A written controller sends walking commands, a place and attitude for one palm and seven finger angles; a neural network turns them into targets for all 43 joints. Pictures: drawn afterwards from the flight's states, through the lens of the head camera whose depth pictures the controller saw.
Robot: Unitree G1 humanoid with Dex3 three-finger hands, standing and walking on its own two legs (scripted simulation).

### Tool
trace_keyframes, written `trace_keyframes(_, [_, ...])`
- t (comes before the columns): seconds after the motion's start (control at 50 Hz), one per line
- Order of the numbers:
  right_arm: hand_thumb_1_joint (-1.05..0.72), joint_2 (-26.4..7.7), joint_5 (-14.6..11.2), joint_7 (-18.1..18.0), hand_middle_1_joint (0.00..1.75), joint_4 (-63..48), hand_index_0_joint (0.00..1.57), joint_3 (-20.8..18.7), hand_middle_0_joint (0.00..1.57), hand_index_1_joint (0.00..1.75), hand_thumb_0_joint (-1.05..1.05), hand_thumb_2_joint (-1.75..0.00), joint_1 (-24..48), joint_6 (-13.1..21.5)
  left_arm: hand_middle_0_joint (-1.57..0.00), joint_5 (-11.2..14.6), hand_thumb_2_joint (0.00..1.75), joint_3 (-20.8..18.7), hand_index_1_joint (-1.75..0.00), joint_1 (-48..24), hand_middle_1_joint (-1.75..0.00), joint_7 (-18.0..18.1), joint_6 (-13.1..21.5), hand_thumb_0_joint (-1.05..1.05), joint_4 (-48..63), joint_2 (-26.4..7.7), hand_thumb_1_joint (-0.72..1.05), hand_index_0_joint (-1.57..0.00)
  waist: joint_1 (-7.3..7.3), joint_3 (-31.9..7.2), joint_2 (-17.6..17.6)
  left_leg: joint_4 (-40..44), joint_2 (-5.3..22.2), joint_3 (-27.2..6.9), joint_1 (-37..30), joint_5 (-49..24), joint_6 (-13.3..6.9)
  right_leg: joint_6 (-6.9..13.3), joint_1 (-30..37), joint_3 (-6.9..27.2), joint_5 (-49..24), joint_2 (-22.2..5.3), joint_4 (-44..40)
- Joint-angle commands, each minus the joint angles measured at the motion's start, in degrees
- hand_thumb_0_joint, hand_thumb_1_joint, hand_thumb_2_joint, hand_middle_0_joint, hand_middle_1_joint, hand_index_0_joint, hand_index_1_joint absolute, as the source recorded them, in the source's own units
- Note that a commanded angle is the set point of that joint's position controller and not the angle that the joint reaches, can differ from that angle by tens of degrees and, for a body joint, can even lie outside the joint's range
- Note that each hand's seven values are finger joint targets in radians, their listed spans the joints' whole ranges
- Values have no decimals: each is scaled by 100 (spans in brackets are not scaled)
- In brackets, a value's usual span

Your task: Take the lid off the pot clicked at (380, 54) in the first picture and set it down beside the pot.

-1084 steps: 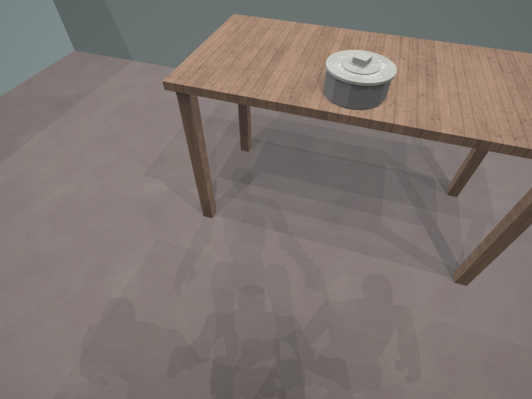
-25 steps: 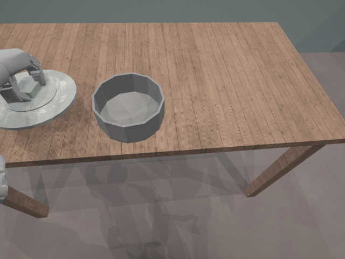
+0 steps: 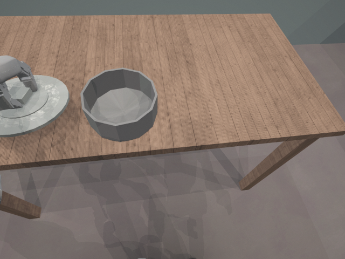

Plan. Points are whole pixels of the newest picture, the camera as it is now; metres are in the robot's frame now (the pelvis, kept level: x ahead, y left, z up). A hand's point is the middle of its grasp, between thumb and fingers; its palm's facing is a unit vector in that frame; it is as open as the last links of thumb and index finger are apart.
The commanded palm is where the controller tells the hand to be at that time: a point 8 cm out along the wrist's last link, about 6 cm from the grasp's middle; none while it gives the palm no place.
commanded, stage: lower the lid onto the table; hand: left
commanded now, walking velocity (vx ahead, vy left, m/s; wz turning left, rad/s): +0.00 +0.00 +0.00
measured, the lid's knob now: (18, 95) +0.48 +0.34 +0.06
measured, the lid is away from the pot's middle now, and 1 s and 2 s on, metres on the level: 0.23 0.23 0.23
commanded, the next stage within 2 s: open the fingers wide in 0.86 s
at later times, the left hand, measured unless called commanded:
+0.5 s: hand (15, 108) +0.45 +0.34 +0.06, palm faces -0.48 -0.11 -0.87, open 7.7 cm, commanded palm +0.50 +0.34 +0.12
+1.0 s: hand (18, 114) +0.45 +0.35 +0.03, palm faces -0.46 -0.14 -0.88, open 7.7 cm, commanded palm +0.47 +0.33 +0.09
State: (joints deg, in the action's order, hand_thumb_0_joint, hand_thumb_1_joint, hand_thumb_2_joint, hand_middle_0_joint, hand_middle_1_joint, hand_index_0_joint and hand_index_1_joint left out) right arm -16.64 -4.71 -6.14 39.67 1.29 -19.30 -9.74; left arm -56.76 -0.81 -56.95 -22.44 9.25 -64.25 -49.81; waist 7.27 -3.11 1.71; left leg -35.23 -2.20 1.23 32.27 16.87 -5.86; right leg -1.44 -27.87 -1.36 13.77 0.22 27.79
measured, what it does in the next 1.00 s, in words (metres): stands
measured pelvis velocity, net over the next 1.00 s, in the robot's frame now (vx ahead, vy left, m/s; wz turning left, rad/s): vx -0.01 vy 0.01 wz -0.02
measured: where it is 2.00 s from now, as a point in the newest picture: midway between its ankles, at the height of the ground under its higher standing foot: outside the picture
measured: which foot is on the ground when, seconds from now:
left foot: down 0.00-1.00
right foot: down 0.00-1.00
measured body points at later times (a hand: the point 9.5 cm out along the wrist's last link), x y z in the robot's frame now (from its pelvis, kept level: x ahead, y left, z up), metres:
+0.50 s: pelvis -0.01 +0.00 -0.01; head +0.10 +0.03 +0.43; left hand +0.47 +0.34 +0.11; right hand +0.00 -0.28 -0.11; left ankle -0.01 +0.05 -0.73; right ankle -0.01 -0.15 -0.73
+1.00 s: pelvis -0.01 +0.01 -0.02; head +0.10 +0.04 +0.42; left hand +0.47 +0.35 +0.08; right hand -0.02 -0.27 -0.12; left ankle -0.01 +0.05 -0.73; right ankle -0.01 -0.15 -0.73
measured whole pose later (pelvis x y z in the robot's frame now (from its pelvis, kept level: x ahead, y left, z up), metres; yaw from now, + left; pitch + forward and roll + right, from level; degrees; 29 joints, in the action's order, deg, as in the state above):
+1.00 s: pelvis -0.01 +0.01 -0.02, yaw -1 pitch +18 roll -5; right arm -15.6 -3.8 -6.1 39.2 1.5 -20.6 -10.5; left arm -58.3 -2.3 -54.9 -17.7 11.4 -66.6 -49.4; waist 8.3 -4.6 1.8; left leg -43.3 -1.6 1.3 41.5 19.6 -6.7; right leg -0.6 -36.5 -1.4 15.9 0.9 34.5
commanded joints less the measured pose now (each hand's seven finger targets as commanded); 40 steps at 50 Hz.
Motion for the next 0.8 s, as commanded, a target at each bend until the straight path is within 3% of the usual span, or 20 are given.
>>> trace_keyframes(0.0, [-90, -1102, 25, -54, 30, -326, 20, -350, 20, 30, 0, -90, -594, 53, -94, 83, 89, -400, -101, -2745, -108, 322, 8, 0, 1169, -1920, 71, -82, -66, -2627, 1003, 22, 316, -557, -2892, -3790, 266, 363, -237, -258, -1236, 360, -32])
trace_keyframes(0.04, [-90, -1122, 27, -56, 30, -318, 20, -334, 20, 30, 0, -90, -619, 25, -94, 13, 89, -470, -101, -2754, -108, 353, -10, 0, 1052, -2074, 71, -82, -48, -2541, 934, 13, 309, -583, -2761, -3451, 266, 355, -302, -261, -1032, 374, -19])
trace_keyframes(0.06, [-90, -1106, 9, -65, 30, -320, 20, -339, 20, 30, 0, -90, -620, 30, -94, 9, 89, -270, -101, -2782, -108, 347, -26, 0, 1033, -1841, 71, -82, 11, -2521, 955, 17, 294, -552, -2748, -3261, 243, 353, -395, -246, -951, 376, -32])
trace_keyframes(0.08, [-90, -1117, 21, -64, 30, -305, 20, -349, 20, 30, 0, -90, -648, 38, -94, 30, 89, -364, -101, -2832, -108, 358, -15, 0, 1115, -1936, 71, -82, -22, -2545, 915, 16, 304, -546, -2704, -3179, 217, 357, -313, -243, -974, 365, -31])
trace_keyframes(0.12, [-90, -1113, 34, -75, 30, -314, 20, -363, 20, 30, 0, -90, -688, 29, -94, 8, 89, -376, -101, -2839, -108, 377, 25, 0, 1220, -1930, 71, -82, -5, -2801, 1039, -49, 309, -592, -2935, -3510, 259, 355, -379, -231, -1039, 380, 26])
trace_keyframes(0.18, [-90, -1121, 15, -115, 30, -269, 20, -354, 20, 30, 0, -90, -693, 64, -94, 63, 89, -237, -101, -2869, -108, 378, 37, 0, 1021, -1765, 71, -82, 89, -2537, 857, -29, 312, -553, -2701, -2835, 192, 343, -547, -237, -752, 369, 2])
trace_keyframes(0.2, [-90, -1141, -2, -134, 30, -269, 20, -339, 20, 30, 0, -90, -697, 74, -94, 89, 89, -321, -101, -2877, -108, 377, 83, 0, 1113, -1886, 71, -82, 46, -2612, 780, -17, 346, -566, -2694, -2907, 188, 355, -490, -244, -806, 351, 34])
trace_keyframes(0.22, [-90, -1134, 2, -145, 30, -261, 20, -334, 20, 30, 0, -90, -692, 70, -94, 82, 89, -250, -101, -2882, -108, 390, 67, 0, 1020, -1809, 71, -82, 101, -2542, 797, -38, 311, -533, -2619, -2734, 163, 345, -544, -222, -764, 362, 46])
trace_keyframes(0.3, [-90, -1132, -5, -172, 30, -234, 20, -308, 20, 30, 0, -90, -729, 140, -94, 47, 89, -225, -101, -2986, -108, 448, 132, 0, 1134, -1827, 71, -82, 71, -2534, 1047, -69, 342, -553, -2622, -2782, 200, 385, -665, -237, -713, 357, 112])
trace_keyframes(0.34, [-90, -1152, -5, -202, 30, -254, 20, -277, 20, 30, 0, -90, -760, 135, -94, -8, 89, -453, -101, -2829, -108, 506, 141, 0, 945, -2174, 71, -82, 70, -2514, 904, -113, 305, -533, -2381, -2490, 184, 369, -582, -222, -640, 369, 167])
trace_keyframes(0.38, [-90, -1141, -15, -220, 30, -262, 20, -263, 20, 30, 0, -90, -765, 168, -94, -8, 89, -312, -101, -2836, -108, 535, 128, 0, 868, -2028, 71, -82, 108, -2447, 955, -96, 297, -520, -2281, -2277, 182, 377, -648, -238, -580, 363, 196])
trace_keyframes(0.44, [-90, -1142, 19, -207, 30, -250, 20, -292, 20, 30, 0, -90, -821, 168, -94, -63, 89, -432, -101, -3015, -108, 569, 169, 0, 1192, -2155, 71, -82, 50, -2782, 1423, -221, 347, -598, -2697, -3010, 289, 395, -776, -230, -718, 380, 243])
trace_keyframes(0.5, [-90, -1145, 36, -220, 30, -274, 20, -288, 20, 30, 0, -90, -861, 172, -94, -34, 89, -596, -101, -2801, -108, 573, 220, 0, 1174, -2264, 71, -82, 19, -2936, 1232, -303, 373, -628, -2738, -3458, 322, 381, -730, -261, -883, 394, 295])
trace_keyframes(0.56, [-90, -1156, 52, -191, 30, -208, 20, -327, 20, 30, 0, -90, -933, 126, -94, -9, 89, -416, -101, -2728, -108, 549, 131, 0, 899, -1981, 71, -82, 118, -2770, 1002, -359, 362, -608, -2572, -3305, 293, 338, -872, -259, -848, 412, 298])
trace_keyframes(0.6, [-90, -1155, 48, -167, 30, -198, 20, -330, 20, 30, 0, -90, -942, 108, -94, -27, 89, -314, -101, -2747, -108, 535, 133, 0, 916, -1846, 71, -82, 99, -2696, 1142, -360, 385, -623, -2611, -3447, 330, 370, -1016, -291, -807, 409, 326])
trace_keyframes(0.62, [-90, -1170, 78, -163, 30, -174, 20, -348, 20, 30, 0, -90, -979, 76, -94, -74, 89, -467, -101, -2747, -108, 550, 157, 0, 975, -2020, 71, -82, 63, -2757, 1234, -383, 403, -680, -2719, -3570, 377, 374, -1074, -302, -743, 427, 342])
trace_keyframes(0.64, [-90, -1139, 79, -140, 30, -188, 20, -345, 20, 30, 0, -90, -963, 72, -94, -84, 89, -382, -101, -2657, -108, 540, 143, 0, 861, -1893, 71, -82, 65, -2718, 1253, -427, 379, -652, -2675, -3602, 374, 380, -1093, -294, -748, 440, 350])
trace_keyframes(0.7, [-90, -1154, 80, -151, 30, -218, 20, -331, 20, 30, 0, -90, -992, 27, -94, -80, 89, -498, -101, -2560, -108, 543, 208, 0, 900, -2022, 71, -82, 58, -2856, 1088, -480, 389, -671, -2625, -3781, 374, 376, -1038, -292, -863, 441, 411])
trace_keyframes(0.74, [-90, -1137, 101, -133, 30, -184, 20, -359, 20, 30, 0, -90, -1029, 4, -94, -79, 89, -319, -101, -2681, -108, 547, 186, 0, 870, -1788, 71, -82, 139, -2804, 1132, -479, 393, -702, -2655, -3561, 374, 359, -1211, -294, -676, 458, 398])
trace_keyframes(0.78, [-90, -1150, 118, -135, 30, -183, 20, -374, 20, 30, 0, -90, -1040, -2, -94, -113, 89, -550, -101, -2836, -108, 604, 235, 0, 1147, -2075, 71, -82, 91, -2957, 1311, -482, 421, -759, -2763, -3620, 404, 384, -1203, -295, -652, 448, 418])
